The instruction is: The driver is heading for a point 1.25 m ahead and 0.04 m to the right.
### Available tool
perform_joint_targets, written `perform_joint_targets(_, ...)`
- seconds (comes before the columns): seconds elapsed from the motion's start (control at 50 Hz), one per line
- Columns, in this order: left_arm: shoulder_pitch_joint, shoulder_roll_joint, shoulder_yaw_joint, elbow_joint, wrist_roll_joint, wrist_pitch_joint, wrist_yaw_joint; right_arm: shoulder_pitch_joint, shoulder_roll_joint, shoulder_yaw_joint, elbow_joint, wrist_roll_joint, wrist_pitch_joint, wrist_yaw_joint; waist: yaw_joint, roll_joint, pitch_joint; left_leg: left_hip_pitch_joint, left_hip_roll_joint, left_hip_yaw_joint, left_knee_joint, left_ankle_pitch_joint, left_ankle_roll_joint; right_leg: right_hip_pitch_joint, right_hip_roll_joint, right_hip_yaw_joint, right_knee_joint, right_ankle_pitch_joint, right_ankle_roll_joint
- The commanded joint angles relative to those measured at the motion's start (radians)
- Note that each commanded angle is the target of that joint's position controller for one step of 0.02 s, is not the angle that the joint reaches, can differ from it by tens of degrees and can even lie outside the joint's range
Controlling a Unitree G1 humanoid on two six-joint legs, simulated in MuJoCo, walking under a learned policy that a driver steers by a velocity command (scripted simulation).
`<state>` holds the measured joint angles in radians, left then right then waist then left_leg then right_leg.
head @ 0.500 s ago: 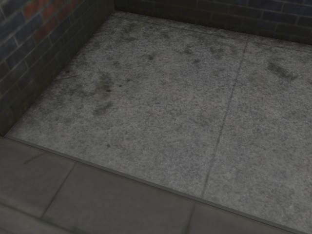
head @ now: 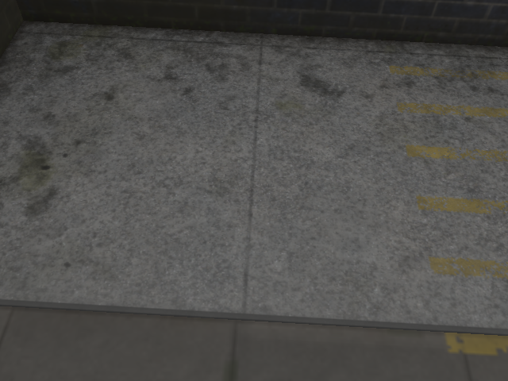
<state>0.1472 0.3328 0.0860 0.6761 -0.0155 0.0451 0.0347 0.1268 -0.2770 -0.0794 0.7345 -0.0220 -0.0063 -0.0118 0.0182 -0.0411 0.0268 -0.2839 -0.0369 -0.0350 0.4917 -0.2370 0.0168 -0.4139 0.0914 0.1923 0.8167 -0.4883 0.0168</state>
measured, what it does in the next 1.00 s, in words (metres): steps on the spot, turning right: right foot, then left foot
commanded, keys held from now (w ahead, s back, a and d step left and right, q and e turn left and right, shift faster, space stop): e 0.32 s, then no key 0.68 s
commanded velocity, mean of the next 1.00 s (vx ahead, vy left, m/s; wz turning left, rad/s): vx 0.00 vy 0.00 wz -0.32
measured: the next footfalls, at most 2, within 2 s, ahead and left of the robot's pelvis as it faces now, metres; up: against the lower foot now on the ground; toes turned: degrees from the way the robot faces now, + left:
right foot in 0.36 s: +0.01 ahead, -0.15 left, +0.00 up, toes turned -15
left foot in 0.76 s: +0.07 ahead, +0.08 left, +0.00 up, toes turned -17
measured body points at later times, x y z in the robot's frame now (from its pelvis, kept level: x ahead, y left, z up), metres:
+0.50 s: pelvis -0.01 -0.05 +0.00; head +0.02 -0.09 +0.45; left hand +0.22 +0.17 -0.07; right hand +0.04 -0.37 -0.12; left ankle +0.00 +0.10 -0.66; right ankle -0.03 -0.14 -0.74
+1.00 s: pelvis +0.00 -0.04 +0.00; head +0.01 -0.04 +0.45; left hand +0.20 +0.17 -0.12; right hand +0.03 -0.33 -0.12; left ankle +0.03 +0.09 -0.74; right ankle -0.03 -0.14 -0.74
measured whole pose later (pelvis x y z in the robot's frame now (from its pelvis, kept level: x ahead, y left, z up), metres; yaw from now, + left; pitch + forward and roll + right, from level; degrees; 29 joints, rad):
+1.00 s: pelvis +0.00 -0.04 +0.00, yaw -17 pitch -1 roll +0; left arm 0.18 0.25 0.04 0.79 0.01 0.02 0.01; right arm 0.18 -0.25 -0.03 0.85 -0.01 -0.01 -0.02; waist 0.00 -0.01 0.04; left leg -0.19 0.03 -0.01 0.51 -0.29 -0.02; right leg -0.21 0.04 0.03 0.50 -0.27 -0.02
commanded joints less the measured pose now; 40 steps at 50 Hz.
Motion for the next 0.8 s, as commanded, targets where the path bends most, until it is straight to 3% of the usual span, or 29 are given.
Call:
perform_joint_targets(0.02,0.083,0.174,0.061,-0.034,-0.002,-0.008,0.002,-0.07,-0.125,-0.029,-0.089,-0.004,-0.017,-0.011,0.034,0.16,-0.068,0.132,0.343,-0.289,-0.181,0.305,0.208,-0.172,-0.062,-0.035,0.368,-0.049,0.041)
perform_joint_targets(0.04,0.084,0.156,0.059,-0.028,0.001,0.002,0.005,-0.085,-0.112,-0.024,-0.091,0.011,-0.016,-0.016,0.026,0.161,-0.053,0.135,0.307,-0.23,-0.18,0.274,0.184,-0.193,-0.068,-0.045,0.397,0.008,0.056)
perform_joint_targets(0.06,0.073,0.128,0.051,-0.034,-0.001,0.008,0.002,-0.078,-0.112,-0.02,-0.087,0.015,-0.013,-0.022,0.015,0.17,-0.042,0.13,0.289,-0.183,-0.181,0.306,0.184,-0.198,-0.071,-0.061,0.413,0.044,0.07)
perform_joint_targets(0.12,-0.001,0.081,0.032,-0.084,-0.013,0.005,-0.008,-0.007,-0.128,-0.024,-0.07,0.006,0.001,-0.038,-0.035,0.199,-0.053,0.21,0.282,-0.109,-0.19,0.347,0.206,-0.224,-0.094,-0.123,0.29,0.093,0.092)
perform_joint_targets(0.16,-0.027,0.067,0.023,-0.106,-0.007,0.004,-0.016,0.017,-0.151,-0.033,-0.063,0.007,0.007,-0.04,-0.055,0.204,-0.08,0.259,0.309,-0.092,-0.182,0.368,0.216,-0.197,-0.121,-0.139,0.19,0.087,0.097)
perform_joint_targets(0.2,-0.032,0.055,0.014,-0.12,-0.002,0.003,-0.026,0.006,-0.179,-0.042,-0.066,0.012,0.012,-0.034,-0.059,0.211,-0.094,0.24,0.324,-0.056,-0.179,0.383,0.216,-0.119,-0.137,-0.172,0.089,0.08,0.087)
perform_joint_targets(0.26,-0.011,0.071,0.018,-0.126,-0.004,0.009,-0.039,-0.004,-0.203,-0.05,-0.065,0.023,0.015,-0.019,-0.052,0.225,-0.095,0.199,0.337,-0.015,-0.162,0.402,0.205,-0.01,-0.127,-0.226,-0.037,0.096,0.06)
perform_joint_targets(0.32,0.046,0.072,0.027,-0.119,-0.005,0.018,-0.052,-0.022,-0.21,-0.053,-0.058,0.05,0.013,-0.011,-0.009,0.212,-0.093,0.175,0.341,0.023,-0.081,0.362,0.152,0.11,-0.106,-0.263,-0.256,0.216,0.002)
perform_joint_targets(0.34,0.085,0.078,0.033,-0.104,0.0,0.018,-0.049,-0.002,-0.188,-0.046,-0.044,0.057,0.011,-0.009,0.006,0.183,-0.099,0.121,0.312,0.053,-0.01,0.301,0.106,0.213,-0.082,-0.258,-0.368,0.302,-0.031)
perform_joint_targets(0.36,0.121,0.128,0.049,-0.1,0.001,0.015,-0.038,0.057,-0.14,-0.032,-0.022,0.04,0.008,-0.002,0.003,0.038,-0.119,-0.008,0.249,0.133,0.148,0.142,0.023,0.373,-0.142,-0.14,-0.441,0.526,-0.074)
perform_joint_targets(0.38,0.127,0.24,0.065,-0.132,0.011,0.008,-0.019,0.057,-0.062,0.001,-0.064,-0.024,0.005,0.008,-0.03,-0.296,-0.138,-0.301,0.114,0.192,0.464,-0.421,-0.082,0.523,-0.433,0.226,-0.412,0.974,-0.211)
perform_joint_targets(0.4,0.144,0.202,0.05,-0.14,0.046,-0.017,-0.033,-0.034,-0.123,-0.018,-0.083,0.0,0.006,-0.005,0.056,-0.201,-0.192,-0.34,0.072,0.039,0.636,-0.471,-0.091,0.406,-0.51,0.285,-0.444,0.922,-0.367)
perform_joint_targets(0.42,0.113,0.172,0.037,-0.13,0.05,-0.037,-0.039,-0.055,-0.157,-0.029,-0.078,0.028,0.014,-0.013,0.041,-0.122,-0.144,-0.34,0.093,0.008,0.699,-0.403,-0.082,0.359,-0.448,0.19,-0.461,0.828,-0.342)
perform_joint_targets(0.44,0.06,0.143,0.029,-0.119,0.036,-0.048,-0.037,-0.039,-0.155,-0.031,-0.065,0.033,0.02,-0.018,0.011,-0.099,-0.11,-0.341,0.104,-0.005,0.681,-0.322,-0.073,0.329,-0.385,0.121,-0.468,0.726,-0.285)
perform_joint_targets(0.48,-0.011,0.103,0.009,-0.117,0.018,-0.05,-0.028,-0.001,-0.154,-0.035,-0.034,0.019,0.032,-0.026,-0.023,-0.087,-0.093,-0.29,0.105,-0.005,0.665,-0.197,-0.086,0.28,-0.326,0.046,-0.473,0.713,-0.236)
perform_joint_targets(0.54,-0.026,0.059,-0.011,-0.108,0.029,-0.056,-0.018,0.037,-0.126,-0.027,-0.014,0.028,0.033,-0.021,-0.039,-0.092,-0.116,-0.214,0.096,-0.003,0.585,-0.108,-0.101,0.277,-0.295,-0.003,-0.484,0.706,-0.234)
perform_joint_targets(0.6,-0.021,0.064,-0.011,-0.086,0.029,-0.054,-0.016,0.0,-0.095,-0.009,-0.02,0.023,0.034,-0.019,-0.015,-0.094,-0.096,-0.156,0.105,-0.005,0.377,-0.109,-0.105,0.286,-0.29,0.005,-0.487,0.601,-0.232)
perform_joint_targets(0.66,-0.014,0.079,-0.009,-0.06,0.031,-0.047,-0.023,-0.008,-0.103,-0.006,-0.019,0.025,0.032,-0.016,0.005,-0.101,-0.068,-0.076,0.096,0.011,0.243,-0.156,-0.098,0.246,-0.298,0.042,-0.489,0.505,-0.249)
perform_joint_targets(0.72,-0.039,0.052,-0.022,-0.035,0.022,-0.047,-0.03,0.03,-0.092,-0.001,0.002,0.025,0.022,-0.012,-0.023,-0.079,-0.054,0.025,0.083,0.025,0.043,-0.061,-0.079,0.212,-0.28,0.061,-0.464,0.45,-0.229)
perform_joint_targets(0.74,-0.034,0.036,-0.029,-0.02,0.016,-0.048,-0.031,0.054,-0.083,0.005,0.013,0.016,0.015,-0.009,-0.046,-0.054,-0.054,0.106,0.084,0.023,-0.094,0.09,-0.065,0.184,-0.259,0.048,-0.454,0.43,-0.195)
perform_joint_targets(0.76,0.0,0.018,-0.036,-0.005,0.025,-0.056,-0.033,0.067,-0.111,0.004,0.017,0.003,0.009,-0.009,-0.037,-0.011,-0.077,0.194,0.125,-0.031,-0.112,0.24,-0.048,0.155,-0.225,0.033,-0.438,0.389,-0.147)
perform_joint_targets(0.78,0.041,0.021,-0.034,0.001,0.043,-0.065,-0.039,0.067,-0.177,-0.007,0.014,0.003,0.007,-0.012,0.009,0.091,-0.093,0.231,0.186,-0.074,-0.064,0.384,-0.017,0.13,-0.159,-0.024,-0.401,0.307,-0.104)
perform_joint_targets(0.8,0.048,0.014,-0.033,0.007,0.042,-0.067,-0.04,0.039,-0.171,-0.011,0.032,0.018,0.006,-0.007,0.029,0.173,-0.092,0.142,0.173,-0.064,-0.048,0.224,0.021,0.18,-0.108,-0.088,-0.415,0.267,-0.069)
